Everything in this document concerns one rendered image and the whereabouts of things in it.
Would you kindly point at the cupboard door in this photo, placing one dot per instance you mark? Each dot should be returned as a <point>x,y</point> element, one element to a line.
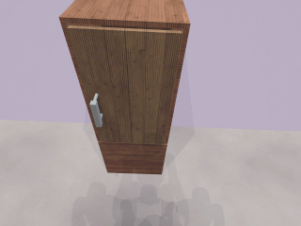
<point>133,72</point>

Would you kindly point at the handle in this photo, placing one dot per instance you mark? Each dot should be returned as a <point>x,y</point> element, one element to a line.
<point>97,116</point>

